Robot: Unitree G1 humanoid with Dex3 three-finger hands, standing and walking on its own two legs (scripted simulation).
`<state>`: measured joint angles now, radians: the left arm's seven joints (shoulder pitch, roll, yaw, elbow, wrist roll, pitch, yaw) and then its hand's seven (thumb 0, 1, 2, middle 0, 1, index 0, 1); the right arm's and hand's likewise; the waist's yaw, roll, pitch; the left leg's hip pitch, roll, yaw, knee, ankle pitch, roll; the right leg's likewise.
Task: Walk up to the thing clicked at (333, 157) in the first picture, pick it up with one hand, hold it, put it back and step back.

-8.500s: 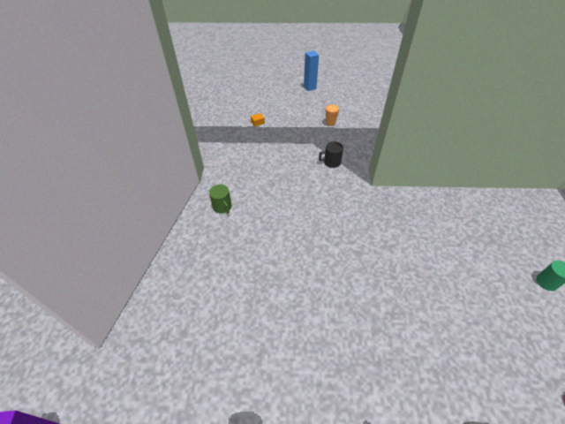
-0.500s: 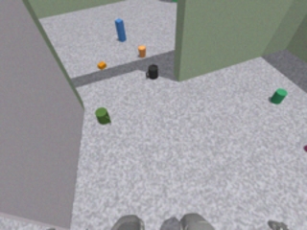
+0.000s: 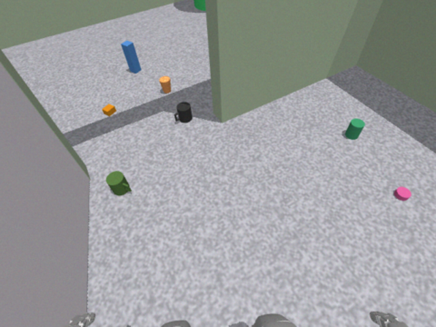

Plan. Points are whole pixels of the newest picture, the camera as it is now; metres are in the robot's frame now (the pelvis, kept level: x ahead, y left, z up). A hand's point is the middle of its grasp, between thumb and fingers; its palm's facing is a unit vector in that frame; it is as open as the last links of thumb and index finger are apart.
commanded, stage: walk up
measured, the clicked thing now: (182, 113) +1.42 +0.25 -0.70
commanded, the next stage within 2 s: stand in 0.52 s
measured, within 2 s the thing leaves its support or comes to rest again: neither
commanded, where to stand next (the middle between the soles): +0.08 +0.01 m, yaw -1 degrees
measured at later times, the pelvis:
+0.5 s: pelvis +0.01 +0.02 +0.02, yaw -3 degrees
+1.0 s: pelvis +0.00 +0.02 +0.03, yaw -1 degrees
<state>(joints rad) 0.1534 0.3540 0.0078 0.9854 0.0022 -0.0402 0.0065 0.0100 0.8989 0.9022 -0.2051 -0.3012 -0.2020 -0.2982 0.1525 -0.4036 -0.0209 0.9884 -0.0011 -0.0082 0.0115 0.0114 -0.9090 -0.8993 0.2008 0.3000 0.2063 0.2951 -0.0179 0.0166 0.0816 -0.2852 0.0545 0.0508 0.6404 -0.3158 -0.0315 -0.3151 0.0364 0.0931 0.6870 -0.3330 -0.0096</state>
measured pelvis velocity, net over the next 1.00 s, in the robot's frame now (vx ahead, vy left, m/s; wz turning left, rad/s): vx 0.00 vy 0.02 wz -0.01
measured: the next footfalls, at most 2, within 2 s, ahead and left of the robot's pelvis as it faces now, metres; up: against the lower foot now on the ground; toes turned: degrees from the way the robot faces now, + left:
none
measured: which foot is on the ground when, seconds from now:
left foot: down 0.00-1.00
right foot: down 0.00-1.00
